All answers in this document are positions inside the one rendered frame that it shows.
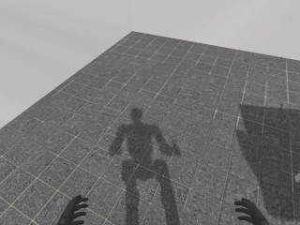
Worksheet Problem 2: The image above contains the robot right hand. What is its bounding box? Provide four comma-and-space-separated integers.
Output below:
234, 198, 270, 225

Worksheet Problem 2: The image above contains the robot left hand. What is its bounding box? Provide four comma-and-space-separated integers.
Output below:
57, 194, 89, 225

